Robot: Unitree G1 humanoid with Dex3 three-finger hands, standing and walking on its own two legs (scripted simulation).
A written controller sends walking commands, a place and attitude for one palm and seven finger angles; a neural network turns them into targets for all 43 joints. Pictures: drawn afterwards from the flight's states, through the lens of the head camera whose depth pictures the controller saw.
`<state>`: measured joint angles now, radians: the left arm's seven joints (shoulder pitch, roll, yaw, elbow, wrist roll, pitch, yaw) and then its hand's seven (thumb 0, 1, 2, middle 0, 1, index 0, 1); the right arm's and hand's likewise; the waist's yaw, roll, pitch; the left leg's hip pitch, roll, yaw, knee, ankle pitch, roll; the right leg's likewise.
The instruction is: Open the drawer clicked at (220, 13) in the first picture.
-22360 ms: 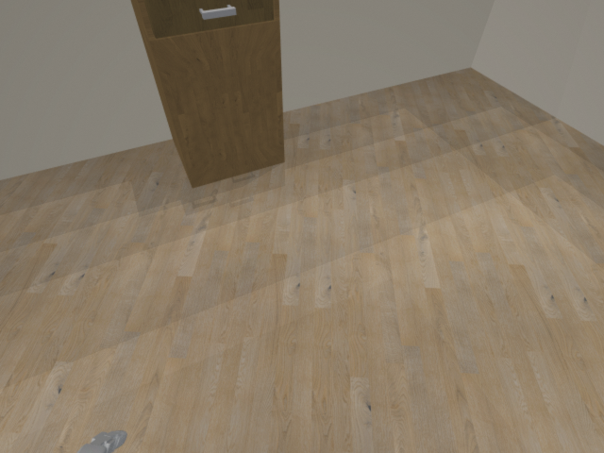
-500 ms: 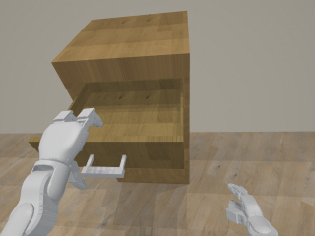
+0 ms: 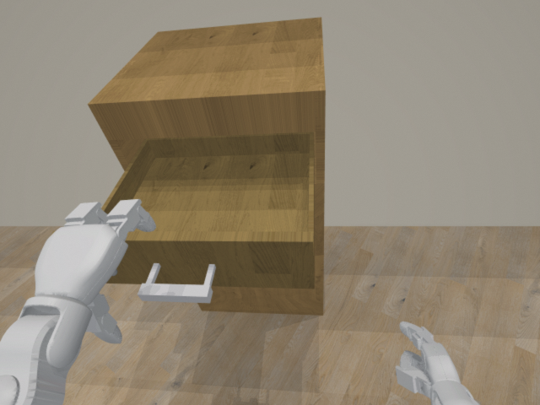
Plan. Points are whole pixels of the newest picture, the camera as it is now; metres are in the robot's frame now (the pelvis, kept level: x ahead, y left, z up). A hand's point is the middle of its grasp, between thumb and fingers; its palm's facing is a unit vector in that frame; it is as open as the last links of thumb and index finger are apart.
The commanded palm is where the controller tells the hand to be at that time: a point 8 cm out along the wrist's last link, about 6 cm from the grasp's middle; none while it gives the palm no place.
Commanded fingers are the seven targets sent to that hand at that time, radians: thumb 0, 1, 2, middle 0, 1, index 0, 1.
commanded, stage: draw the hand back to the body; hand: left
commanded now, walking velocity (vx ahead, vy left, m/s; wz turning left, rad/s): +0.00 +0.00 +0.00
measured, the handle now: (179, 281) +0.29 +0.22 +0.01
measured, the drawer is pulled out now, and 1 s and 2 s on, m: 0.29 0.29 0.29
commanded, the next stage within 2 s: step back with the hand held close in 1.06 s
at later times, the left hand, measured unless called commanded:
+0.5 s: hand (105, 246) +0.22 +0.23 +0.19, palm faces +0.41 -0.84 -0.37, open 11.8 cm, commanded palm +0.16 +0.27 +0.20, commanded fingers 0.00 0.31 0.64 -0.24 -0.68 -0.24 -0.68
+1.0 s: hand (84, 261) +0.20 +0.25 +0.19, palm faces +0.46 -0.80 -0.38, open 7.8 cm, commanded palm +0.15 +0.29 +0.20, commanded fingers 0.00 0.90 0.90 -0.20 -0.30 -0.20 -0.30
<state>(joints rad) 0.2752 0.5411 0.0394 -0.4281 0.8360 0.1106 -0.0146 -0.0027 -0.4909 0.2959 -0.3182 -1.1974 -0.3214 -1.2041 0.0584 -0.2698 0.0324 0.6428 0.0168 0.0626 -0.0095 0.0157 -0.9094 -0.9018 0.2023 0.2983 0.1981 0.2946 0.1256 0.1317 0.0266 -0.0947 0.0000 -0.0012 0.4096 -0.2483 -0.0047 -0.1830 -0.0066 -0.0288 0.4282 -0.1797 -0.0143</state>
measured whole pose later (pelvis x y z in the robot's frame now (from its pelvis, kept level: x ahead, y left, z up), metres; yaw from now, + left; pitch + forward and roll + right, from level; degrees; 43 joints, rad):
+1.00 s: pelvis +0.02 +0.01 +0.00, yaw +1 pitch -4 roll -1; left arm 0.47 0.31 0.32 -0.52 -0.05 -0.11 0.11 0.01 0.79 0.85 -0.21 -0.36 -0.22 -0.37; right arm 0.16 -0.21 0.02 0.64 -0.01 -0.14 -0.07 0.02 -0.91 -0.90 0.21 0.30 0.20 0.30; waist 0.08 0.07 0.04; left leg -0.06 0.01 -0.01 0.43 -0.29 0.00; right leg -0.12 0.00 -0.04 0.40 -0.20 -0.01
